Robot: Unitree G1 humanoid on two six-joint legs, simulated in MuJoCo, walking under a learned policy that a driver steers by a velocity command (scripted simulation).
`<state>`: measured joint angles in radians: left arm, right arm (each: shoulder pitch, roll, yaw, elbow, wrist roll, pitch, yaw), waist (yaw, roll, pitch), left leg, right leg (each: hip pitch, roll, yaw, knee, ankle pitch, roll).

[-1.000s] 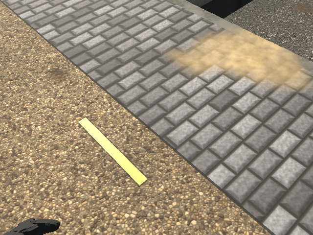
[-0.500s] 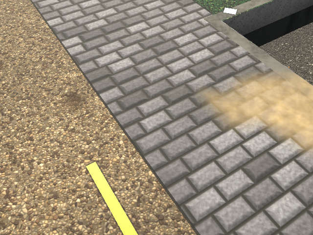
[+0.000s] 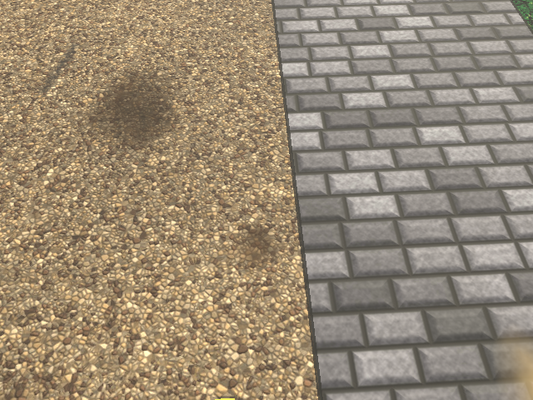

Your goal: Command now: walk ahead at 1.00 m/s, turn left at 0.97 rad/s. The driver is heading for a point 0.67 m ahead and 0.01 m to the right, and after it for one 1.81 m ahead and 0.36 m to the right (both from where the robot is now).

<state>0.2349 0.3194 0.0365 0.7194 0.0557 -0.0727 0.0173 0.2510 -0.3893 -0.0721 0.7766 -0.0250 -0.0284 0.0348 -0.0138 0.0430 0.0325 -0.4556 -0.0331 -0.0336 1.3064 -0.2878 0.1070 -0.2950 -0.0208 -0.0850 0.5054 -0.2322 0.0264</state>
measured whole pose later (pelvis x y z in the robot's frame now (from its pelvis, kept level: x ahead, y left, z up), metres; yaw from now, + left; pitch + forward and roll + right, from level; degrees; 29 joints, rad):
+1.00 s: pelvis +0.92 +0.11 +0.00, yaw -5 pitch +1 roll -1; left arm 0.49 0.30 0.07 0.89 0.01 -0.05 -0.01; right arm 0.03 -0.23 0.06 0.59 -0.06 -0.08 0.02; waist 0.07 0.00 0.01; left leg -0.71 0.14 -0.11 0.96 -0.17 -0.05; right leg -0.09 0.21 0.11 0.36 -0.27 -0.17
